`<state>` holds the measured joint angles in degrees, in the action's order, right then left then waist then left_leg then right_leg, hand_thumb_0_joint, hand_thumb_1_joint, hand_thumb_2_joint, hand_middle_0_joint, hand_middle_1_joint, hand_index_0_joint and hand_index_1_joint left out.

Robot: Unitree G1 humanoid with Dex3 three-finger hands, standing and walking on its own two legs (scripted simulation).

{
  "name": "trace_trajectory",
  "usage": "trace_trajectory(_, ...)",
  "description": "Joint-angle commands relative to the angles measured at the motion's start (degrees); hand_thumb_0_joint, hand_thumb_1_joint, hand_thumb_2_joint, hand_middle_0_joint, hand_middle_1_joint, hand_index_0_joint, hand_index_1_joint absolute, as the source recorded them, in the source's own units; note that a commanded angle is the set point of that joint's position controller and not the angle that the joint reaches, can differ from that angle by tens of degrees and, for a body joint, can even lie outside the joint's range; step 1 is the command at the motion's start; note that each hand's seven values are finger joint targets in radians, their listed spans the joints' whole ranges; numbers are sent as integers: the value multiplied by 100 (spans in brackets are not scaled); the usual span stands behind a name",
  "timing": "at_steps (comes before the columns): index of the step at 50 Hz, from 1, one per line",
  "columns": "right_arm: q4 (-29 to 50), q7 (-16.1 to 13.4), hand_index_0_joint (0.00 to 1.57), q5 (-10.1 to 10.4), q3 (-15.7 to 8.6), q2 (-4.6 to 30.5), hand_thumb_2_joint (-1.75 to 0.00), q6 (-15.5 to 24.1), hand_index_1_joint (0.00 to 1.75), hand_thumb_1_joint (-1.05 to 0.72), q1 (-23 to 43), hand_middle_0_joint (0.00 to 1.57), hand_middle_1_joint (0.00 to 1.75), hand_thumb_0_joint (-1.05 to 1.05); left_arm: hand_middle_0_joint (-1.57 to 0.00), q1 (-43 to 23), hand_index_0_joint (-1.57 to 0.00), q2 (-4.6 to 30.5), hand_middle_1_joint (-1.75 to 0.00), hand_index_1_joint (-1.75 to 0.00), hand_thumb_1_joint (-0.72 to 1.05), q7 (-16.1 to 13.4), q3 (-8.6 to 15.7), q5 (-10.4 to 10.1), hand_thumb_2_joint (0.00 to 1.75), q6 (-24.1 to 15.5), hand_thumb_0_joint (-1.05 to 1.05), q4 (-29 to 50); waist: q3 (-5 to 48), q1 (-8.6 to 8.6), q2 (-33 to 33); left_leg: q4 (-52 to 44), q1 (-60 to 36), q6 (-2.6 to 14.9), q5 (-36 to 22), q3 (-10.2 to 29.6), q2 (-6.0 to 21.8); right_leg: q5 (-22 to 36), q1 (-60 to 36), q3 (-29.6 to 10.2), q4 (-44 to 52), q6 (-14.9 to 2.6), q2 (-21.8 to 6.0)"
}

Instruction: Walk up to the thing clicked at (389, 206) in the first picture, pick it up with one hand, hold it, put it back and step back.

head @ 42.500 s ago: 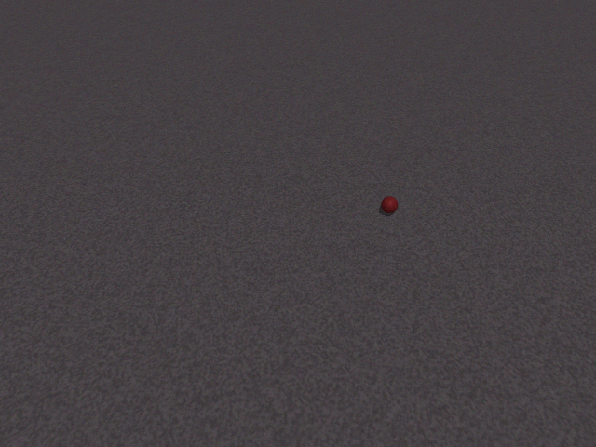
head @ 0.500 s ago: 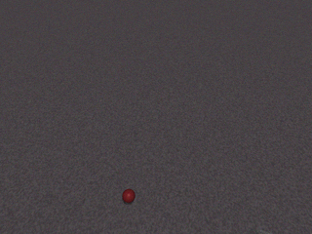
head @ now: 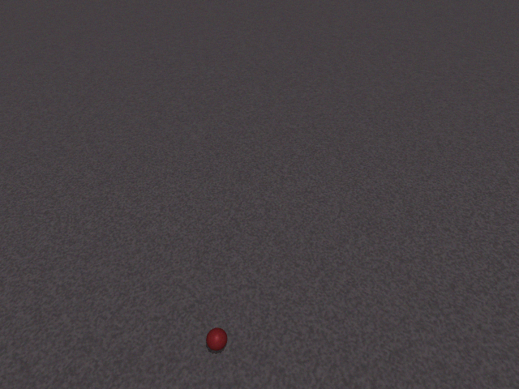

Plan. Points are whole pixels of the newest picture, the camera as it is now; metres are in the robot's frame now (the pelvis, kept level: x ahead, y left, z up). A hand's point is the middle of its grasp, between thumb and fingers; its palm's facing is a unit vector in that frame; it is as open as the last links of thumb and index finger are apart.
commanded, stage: stand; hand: left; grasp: from above
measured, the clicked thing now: (216, 339) +0.47 +0.21 -0.74
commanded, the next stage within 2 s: step back in 1.66 s
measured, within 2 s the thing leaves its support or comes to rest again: neither
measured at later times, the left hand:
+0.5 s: hand out of the picture +0.06 +0.24 -0.16, palm faces +0.02 -0.95 -0.32, open 7.4 cm
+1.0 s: hand out of the picture +0.09 +0.24 -0.15, palm faces +0.02 -0.94 -0.33, open 7.4 cm
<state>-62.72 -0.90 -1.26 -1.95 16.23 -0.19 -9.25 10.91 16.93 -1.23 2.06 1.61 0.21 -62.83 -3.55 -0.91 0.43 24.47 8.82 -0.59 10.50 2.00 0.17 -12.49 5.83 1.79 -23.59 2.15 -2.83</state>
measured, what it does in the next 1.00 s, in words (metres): stands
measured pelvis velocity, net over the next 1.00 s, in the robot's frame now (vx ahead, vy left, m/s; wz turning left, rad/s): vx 0.02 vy -0.01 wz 0.00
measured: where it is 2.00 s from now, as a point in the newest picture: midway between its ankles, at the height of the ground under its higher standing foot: outside the picture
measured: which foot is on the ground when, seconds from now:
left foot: down 0.00-1.00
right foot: down 0.00-1.00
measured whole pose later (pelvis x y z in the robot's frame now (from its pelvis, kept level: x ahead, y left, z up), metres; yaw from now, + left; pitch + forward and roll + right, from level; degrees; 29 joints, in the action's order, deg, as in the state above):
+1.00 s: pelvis +0.02 -0.01 +0.01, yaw +0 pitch -3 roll +0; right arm -65.5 -0.5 -0.7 -0.5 18.4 0.4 -6.2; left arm 6.3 18.4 -0.3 1.7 0.8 -0.5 -65.5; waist -3.4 -0.3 0.2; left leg 19.3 6.8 -1.3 9.1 2.0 0.8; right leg -11.3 4.1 1.9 -18.9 1.6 -2.3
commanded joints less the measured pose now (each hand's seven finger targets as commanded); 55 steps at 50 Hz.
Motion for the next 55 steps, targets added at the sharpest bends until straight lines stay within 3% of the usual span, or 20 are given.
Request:
trace_trajectory(1, 308, -47, 20, -31, -227, 1068, -90, 99, 30, -90, 239, 20, 30, 0, -20, -186, -20, 1105, -30, -30, 90, -84, 212, 9, 90, -105, 0, 255, -140, 12, 72, -758, 330, 175, 599, 572, 472, -452, 243, -438, 638, -244, -336)
trace_trajectory(8, 212, -21, 20, -11, -214, 1139, -90, 96, 30, -90, 195, 20, 30, 0, -20, -262, -20, 1188, -30, -30, 90, -62, 190, 12, 90, -118, 0, 203, -58, 49, -15, -673, 106, 168, 488, 530, 476, -776, 440, -533, 843, -277, -383)
trace_trajectory(9, 219, -18, 20, -8, -212, 1149, -90, 110, 30, -90, 227, 20, 30, 0, -20, -248, -20, 1163, -30, -30, 90, -63, 183, -4, 90, -135, 0, 192, 69, 35, 52, -643, 20, 189, 298, 531, 497, -508, 308, -529, 812, -275, -403)
trace_trajectory(15, 153, -9, 20, -1, -169, 1173, -90, 101, 30, -90, 158, 20, 30, 0, -20, -322, -20, 1220, -30, -30, 90, -45, 185, -33, 90, -138, 0, 136, -65, 65, 7, -668, 113, 189, 322, 494, 484, -656, 371, -572, 874, -272, -407)
trace_trajectory(16, 169, -8, 20, -4, -161, 1170, -90, 123, 30, -90, 178, 20, 30, 0, -20, -344, -20, 1207, -30, -30, 90, -42, 180, -30, 90, -151, 0, 144, 81, 55, 57, -665, 32, 192, 30, 488, 519, -348, 211, -559, 818, -288, -441)
trace_trajectory(19, 145, -26, 20, -9, -141, 1192, -90, 119, 30, -90, 223, 20, 30, 0, -20, -330, -20, 1195, -30, -30, 90, -30, 182, -47, 90, -114, 0, 80, -11, 33, 129, -824, 211, 192, 343, 552, 546, -347, 191, -467, 706, -282, -362)
trace_trajectory(22, 132, -30, 20, 15, -115, 1173, -90, 160, 30, -90, 226, 20, 30, 0, -20, -354, -20, 1166, -30, -30, 90, -31, 176, -54, 90, -153, 0, 79, 305, 31, 68, -676, -88, 200, -560, 488, 578, 409, -29, -465, 656, -282, -429)
trace_trajectory(23, 113, -28, 20, 17, -98, 1153, -90, 155, 30, -90, 223, 20, 30, 0, -20, -326, -20, 1142, -30, -30, 90, -29, 161, -54, 90, -154, 0, 48, 209, 36, -17, -675, -69, 191, -577, 487, 571, 319, 42, -439, 696, -265, -412)
trace_trajectory(27, 80, -51, 20, 20, -87, 1234, -90, 174, 30, -90, 220, 20, 30, 0, -20, -440, -20, 1155, -30, -30, 90, -30, 170, -77, 90, -164, 0, 80, 429, 48, 47, -608, -266, 196, -1142, 433, 616, 923, -135, -433, 620, -248, -454)
trace_trajectory(28, 89, -54, 20, 21, -91, 1247, -90, 169, 30, -90, 236, 20, 30, 0, -20, -419, -20, 1177, -30, -30, 90, -34, 170, -69, 90, -157, 0, 75, 413, 49, -8, -626, -268, 178, -1166, 425, 606, 935, -102, -414, 641, -234, -438)
trace_trajectory(30, 45, -60, 20, 24, -79, 1268, -90, 148, 30, -90, 248, 20, 30, 0, -20, -483, -20, 1160, -30, -30, 90, -26, 166, -71, 90, -129, 0, 29, 216, 72, 30, -753, -96, 163, -588, 443, 584, 443, -28, -408, 732, -228, -404)
trace_trajectory(31, 54, -56, 20, 19, -82, 1248, -90, 150, 30, -90, 280, 20, 30, 0, -20, -461, -20, 1157, -30, -30, 90, -27, 162, -60, 90, -132, 0, 37, 296, 50, 26, -709, -182, 173, -819, 433, 600, 601, -78, -408, 716, -237, -428)
trace_trajectory(36, 60, -45, 20, 23, -83, 1325, -90, 163, 30, -90, 320, 20, 30, 0, -20, -551, -20, 1232, -30, -30, 90, -11, 180, -65, 90, -141, 0, 55, 263, 76, 26, -790, -120, 148, -679, 422, 597, 529, -69, -414, 749, -221, -433)
trace_trajectory(37, 73, -51, 20, 23, -99, 1325, -90, 179, 30, -90, 426, 20, 30, 0, -20, -538, -20, 1224, -30, -30, 90, -17, 176, -56, 90, -146, 0, 64, 359, 41, 43, -730, -308, 161, -1098, 436, 651, 777, -75, -400, 694, -235, -452)
trace_trajectory(39, 59, -48, 20, 26, -85, 1328, -90, 187, 30, -90, 410, 20, 30, 0, -20, -543, -20, 1197, -30, -30, 90, -15, 166, -65, 90, -163, 0, 54, 422, 46, 22, -671, -296, 161, -1250, 407, 656, 958, -181, -399, 703, -219, -469)
trace_trajectory(45, 44, -34, 20, 40, -77, 1296, -90, 183, 30, -90, 498, 20, 30, 0, -20, -606, -20, 1256, -30, -30, 90, -5, 161, -68, 90, -167, 0, 69, 383, 57, -14, -746, -265, 131, -1155, 401, 648, 884, -165, -386, 740, -243, -481)
trace_trajectory(49, 35, -22, 20, 39, -84, 1327, -90, 163, 30, -90, 530, 20, 30, 0, -20, -627, -20, 1269, -30, -30, 90, -3, 147, -58, 90, -165, 0, 64, 261, 71, -71, -815, -145, 122, -820, 422, 633, 517, -83, -376, 833, -241, -453)
trace_trajectory(52, 50, -15, 20, 39, -94, 1337, -90, 164, 30, -90, 559, 20, 30, 0, -20, -605, -20, 1315, -30, -30, 90, 1, 151, -58, 90, -174, 0, 73, 361, 80, -53, -779, -329, 132, -884, 404, 639, 614, -33, -410, 834, -263, -478)
trace_trajectory(53, 38, -5, 20, 47, -80, 1355, -90, 165, 30, -90, 514, 20, 30, 0, -20, -623, -20, 1303, -30, -30, 90, 10, 142, -69, 90, -177, 0, 71, 317, 112, 18, -811, -235, 126, -656, 401, 621, 453, -2, -420, 876, -252, -466)
trace_trajectory(55, 46, 0, 20, 42, -90, 1372, -90, 168, 30, -90, 538, 20, 30, 0, -20, -651, -20, 1331, -30, -30, 90, 7, 148, -63, 90, -182, 0, 96, 370, 101, 50, -797, -238, 130, -811, 411, 639, 575, -83, -416, 832, -271, -478)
